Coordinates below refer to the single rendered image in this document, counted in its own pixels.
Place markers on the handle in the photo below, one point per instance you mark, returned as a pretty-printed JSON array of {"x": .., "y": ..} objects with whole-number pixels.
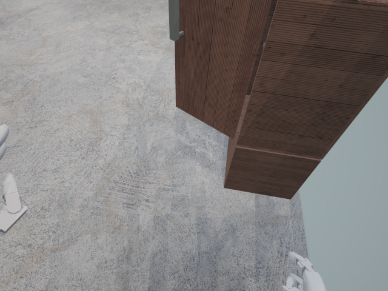
[{"x": 174, "y": 20}]

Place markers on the cupboard door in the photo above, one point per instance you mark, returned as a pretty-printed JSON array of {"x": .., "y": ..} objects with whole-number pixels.
[{"x": 215, "y": 56}]

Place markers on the robot right hand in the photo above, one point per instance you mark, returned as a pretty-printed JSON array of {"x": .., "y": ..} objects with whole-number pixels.
[{"x": 312, "y": 281}]

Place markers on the robot left hand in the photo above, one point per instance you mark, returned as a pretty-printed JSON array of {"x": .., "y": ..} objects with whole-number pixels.
[{"x": 12, "y": 210}]

